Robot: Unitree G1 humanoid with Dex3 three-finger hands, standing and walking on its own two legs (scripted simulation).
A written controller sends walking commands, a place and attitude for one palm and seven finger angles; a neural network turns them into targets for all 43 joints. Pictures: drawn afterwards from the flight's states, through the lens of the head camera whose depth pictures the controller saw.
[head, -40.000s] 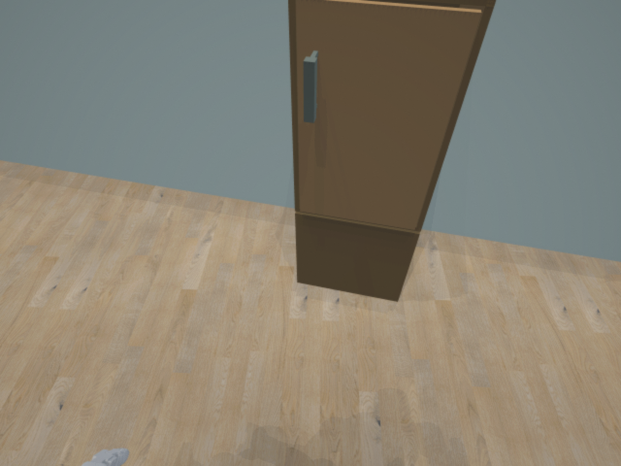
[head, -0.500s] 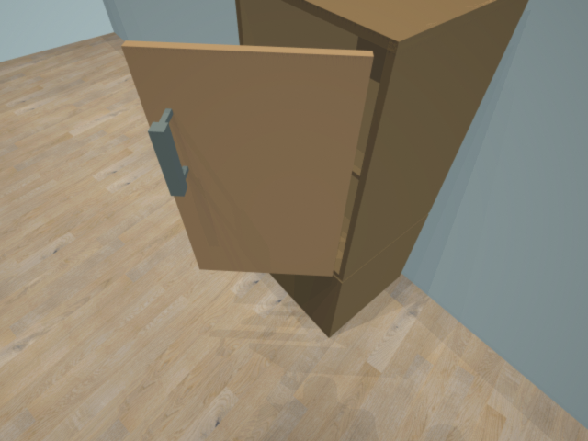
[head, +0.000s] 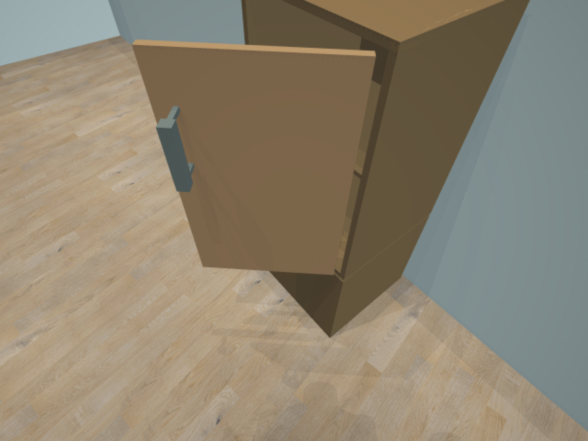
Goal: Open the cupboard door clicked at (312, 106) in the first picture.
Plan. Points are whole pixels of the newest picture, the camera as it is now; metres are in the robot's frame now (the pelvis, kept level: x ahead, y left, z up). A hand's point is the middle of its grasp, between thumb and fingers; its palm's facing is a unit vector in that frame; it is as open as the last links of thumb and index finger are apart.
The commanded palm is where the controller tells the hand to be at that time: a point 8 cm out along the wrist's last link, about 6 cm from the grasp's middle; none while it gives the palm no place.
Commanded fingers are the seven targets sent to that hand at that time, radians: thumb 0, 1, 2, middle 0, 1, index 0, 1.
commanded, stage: raise the hand with hooked fingers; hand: left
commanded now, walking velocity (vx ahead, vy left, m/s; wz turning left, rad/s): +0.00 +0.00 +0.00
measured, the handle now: (179, 149) +0.55 +0.25 +0.08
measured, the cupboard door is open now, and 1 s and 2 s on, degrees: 47 47 47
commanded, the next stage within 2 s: none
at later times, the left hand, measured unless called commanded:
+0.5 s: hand (124, 432) +0.13 +0.22 -0.02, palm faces +0.14 -0.99 -0.05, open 9.4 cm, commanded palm +0.13 +0.27 -0.01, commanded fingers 0.00 0.22 0.61 -0.25 -0.74 -0.25 -0.74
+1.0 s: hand (108, 357) +0.20 +0.25 +0.03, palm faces -0.01 -1.00 -0.07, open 12.4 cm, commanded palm +0.18 +0.31 +0.04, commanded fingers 0.00 -0.36 0.36 -0.29 -1.11 -0.29 -1.11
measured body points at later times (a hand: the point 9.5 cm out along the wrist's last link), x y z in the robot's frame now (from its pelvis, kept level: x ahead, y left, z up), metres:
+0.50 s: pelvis -0.05 +0.00 -0.07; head -0.01 +0.02 +0.37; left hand +0.12 +0.27 -0.01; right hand +0.19 -0.22 -0.11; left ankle -0.03 +0.12 -0.74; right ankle +0.00 -0.08 -0.74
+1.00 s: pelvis -0.03 +0.02 -0.04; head +0.00 +0.03 +0.41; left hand +0.20 +0.30 +0.03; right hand +0.14 -0.22 -0.12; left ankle -0.03 +0.12 -0.74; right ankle +0.00 -0.08 -0.74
